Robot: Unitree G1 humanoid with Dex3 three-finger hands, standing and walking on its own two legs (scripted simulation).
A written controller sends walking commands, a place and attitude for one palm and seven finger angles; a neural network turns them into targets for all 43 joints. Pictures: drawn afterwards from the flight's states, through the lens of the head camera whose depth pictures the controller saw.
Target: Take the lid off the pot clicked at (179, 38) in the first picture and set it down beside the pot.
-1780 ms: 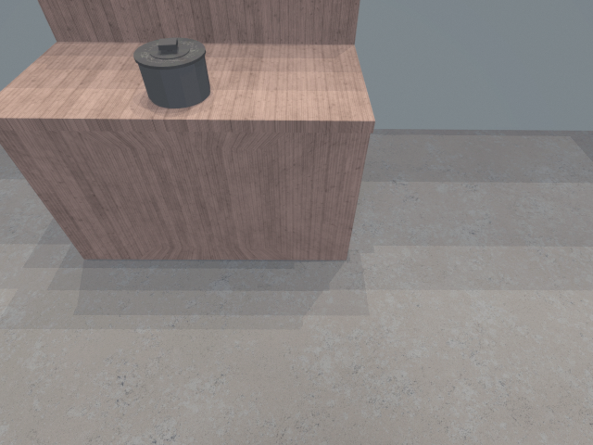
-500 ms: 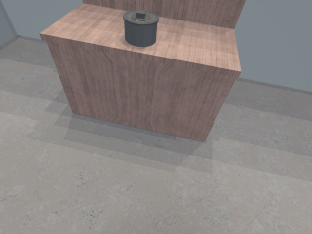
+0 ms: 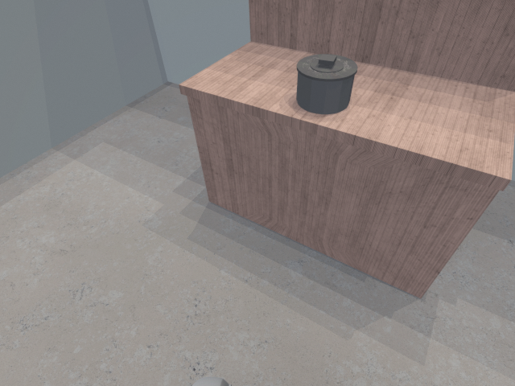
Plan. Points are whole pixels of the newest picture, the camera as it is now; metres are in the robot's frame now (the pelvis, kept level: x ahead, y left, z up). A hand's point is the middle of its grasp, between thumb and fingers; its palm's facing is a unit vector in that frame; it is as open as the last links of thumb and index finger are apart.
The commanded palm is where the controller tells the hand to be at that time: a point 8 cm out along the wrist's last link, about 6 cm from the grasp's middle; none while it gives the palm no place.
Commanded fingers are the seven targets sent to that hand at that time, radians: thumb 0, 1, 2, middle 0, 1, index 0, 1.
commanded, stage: walk to a spot facing it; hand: left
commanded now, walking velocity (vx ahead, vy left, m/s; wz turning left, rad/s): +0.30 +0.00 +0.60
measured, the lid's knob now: (327, 59) +1.05 -0.17 +0.07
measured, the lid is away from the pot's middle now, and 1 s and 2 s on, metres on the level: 0.00 0.00 0.00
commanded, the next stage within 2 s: turn to face it in 0.44 s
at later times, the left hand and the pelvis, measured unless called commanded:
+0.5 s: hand out of the picture +0.07 +0.24 -0.19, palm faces +0.41 -0.89 -0.21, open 7.4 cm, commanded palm none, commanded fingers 0.00 0.90 0.90 -0.20 -0.30 -0.20 -0.30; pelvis +0.18 +0.08 -0.02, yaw +18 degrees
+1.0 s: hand (151, 288) +0.37 +0.28 -0.19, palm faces +0.20 -0.96 -0.21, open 7.4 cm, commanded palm none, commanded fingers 0.00 0.90 0.90 -0.20 -0.30 -0.20 -0.30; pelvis +0.34 +0.09 -0.03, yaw +10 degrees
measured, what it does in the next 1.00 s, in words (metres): walks ahead: left foot, then right foot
